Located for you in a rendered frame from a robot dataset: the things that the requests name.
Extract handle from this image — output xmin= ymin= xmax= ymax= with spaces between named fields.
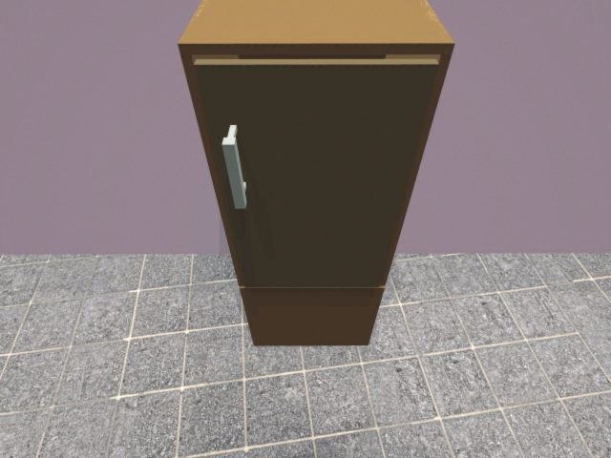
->
xmin=222 ymin=125 xmax=246 ymax=209

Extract cupboard door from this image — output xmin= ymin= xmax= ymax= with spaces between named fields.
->
xmin=194 ymin=59 xmax=439 ymax=288

